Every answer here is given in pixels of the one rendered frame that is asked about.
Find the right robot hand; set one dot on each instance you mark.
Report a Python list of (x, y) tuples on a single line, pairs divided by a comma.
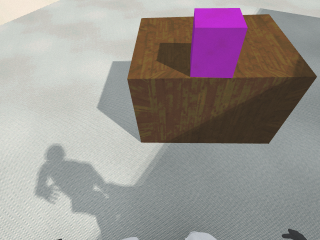
[(293, 234)]

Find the pedestal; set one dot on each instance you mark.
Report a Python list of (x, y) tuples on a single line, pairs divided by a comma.
[(170, 106)]

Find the carton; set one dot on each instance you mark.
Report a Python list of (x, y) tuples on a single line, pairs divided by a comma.
[(217, 38)]

